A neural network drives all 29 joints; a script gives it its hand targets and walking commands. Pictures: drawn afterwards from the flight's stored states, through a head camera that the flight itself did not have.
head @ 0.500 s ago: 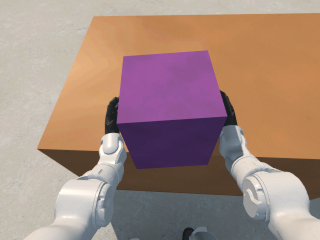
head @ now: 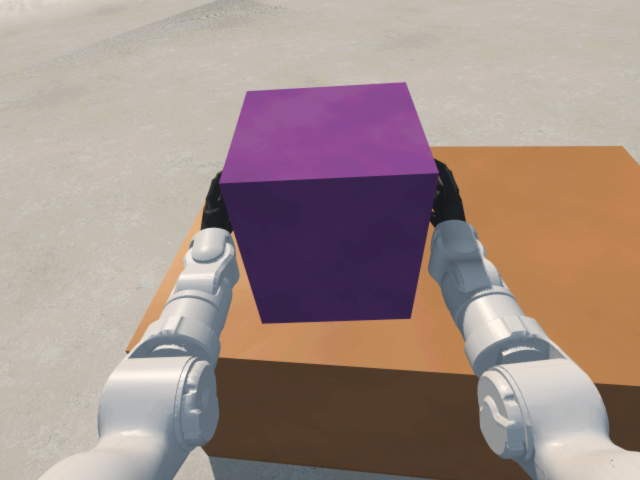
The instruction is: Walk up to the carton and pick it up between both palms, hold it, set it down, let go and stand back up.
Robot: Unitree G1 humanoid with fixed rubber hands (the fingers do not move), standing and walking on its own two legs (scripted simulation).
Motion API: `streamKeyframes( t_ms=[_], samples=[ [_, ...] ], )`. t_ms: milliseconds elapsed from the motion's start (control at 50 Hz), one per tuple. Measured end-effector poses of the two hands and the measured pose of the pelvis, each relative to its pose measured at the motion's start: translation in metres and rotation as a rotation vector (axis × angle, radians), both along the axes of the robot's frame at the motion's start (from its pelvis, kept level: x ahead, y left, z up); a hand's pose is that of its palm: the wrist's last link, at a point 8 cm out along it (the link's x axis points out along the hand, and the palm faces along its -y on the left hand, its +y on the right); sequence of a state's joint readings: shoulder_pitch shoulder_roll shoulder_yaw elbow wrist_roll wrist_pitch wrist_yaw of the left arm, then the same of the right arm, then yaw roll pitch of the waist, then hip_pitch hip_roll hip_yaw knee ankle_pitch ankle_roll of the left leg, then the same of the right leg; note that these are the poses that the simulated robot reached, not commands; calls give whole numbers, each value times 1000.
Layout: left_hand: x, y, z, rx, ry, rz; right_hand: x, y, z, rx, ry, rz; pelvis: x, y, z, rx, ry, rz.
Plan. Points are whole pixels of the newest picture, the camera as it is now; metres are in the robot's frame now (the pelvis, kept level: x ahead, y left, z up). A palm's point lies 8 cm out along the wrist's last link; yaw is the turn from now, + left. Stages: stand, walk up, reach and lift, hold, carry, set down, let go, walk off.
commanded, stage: reach and lift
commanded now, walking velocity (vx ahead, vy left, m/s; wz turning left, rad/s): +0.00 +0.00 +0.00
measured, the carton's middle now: (330, 208) +0.44 -0.01 +0.15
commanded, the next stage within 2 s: hold in 1.32 s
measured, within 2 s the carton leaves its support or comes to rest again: neither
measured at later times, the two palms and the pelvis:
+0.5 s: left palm (196, 235) +0.41 +0.17 +0.15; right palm (429, 237) +0.38 -0.13 +0.14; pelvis +0.02 +0.04 +0.01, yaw +0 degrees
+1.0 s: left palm (190, 237) +0.38 +0.16 +0.17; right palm (439, 247) +0.35 -0.13 +0.15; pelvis +0.02 +0.05 +0.01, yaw -2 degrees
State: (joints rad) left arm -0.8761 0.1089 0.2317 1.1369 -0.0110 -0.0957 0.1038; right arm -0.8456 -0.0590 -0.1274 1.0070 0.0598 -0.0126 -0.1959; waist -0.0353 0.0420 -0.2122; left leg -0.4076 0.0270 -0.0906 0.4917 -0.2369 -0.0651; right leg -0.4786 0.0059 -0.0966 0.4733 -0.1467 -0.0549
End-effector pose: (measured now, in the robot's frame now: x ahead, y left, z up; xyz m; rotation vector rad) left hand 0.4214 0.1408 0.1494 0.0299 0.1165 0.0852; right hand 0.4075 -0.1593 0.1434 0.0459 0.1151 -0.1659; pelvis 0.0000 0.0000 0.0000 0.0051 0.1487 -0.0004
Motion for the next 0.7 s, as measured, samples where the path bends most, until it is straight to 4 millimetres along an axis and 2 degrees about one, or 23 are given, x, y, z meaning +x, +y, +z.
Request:
streamKeyframes(
  t_ms=[100, 260, 380, 560, 700],
  samples=[
    [-2, 7, 16, -1, 35, -13, -7, 8, 7, -16, 45, -11, 5, 3, 10, -7, -100, -2],
    [-13, 18, -4, -12, 81, -25, -23, 20, -12, -63, 96, -26, 11, 13, 14, -20, -176, 11],
    [-15, 24, -10, 2, 74, -44, -28, 25, -13, -72, 90, -38, 14, 26, 13, -26, -184, 9],
    [-11, 28, 3, 31, 61, -47, -24, 29, -2, -67, 70, -41, 24, 47, 12, -36, -197, -9],
    [-19, 25, 11, 30, 43, -49, -32, 26, 5, -64, 47, -44, 35, 52, 11, -49, -234, -24]
  ],
)
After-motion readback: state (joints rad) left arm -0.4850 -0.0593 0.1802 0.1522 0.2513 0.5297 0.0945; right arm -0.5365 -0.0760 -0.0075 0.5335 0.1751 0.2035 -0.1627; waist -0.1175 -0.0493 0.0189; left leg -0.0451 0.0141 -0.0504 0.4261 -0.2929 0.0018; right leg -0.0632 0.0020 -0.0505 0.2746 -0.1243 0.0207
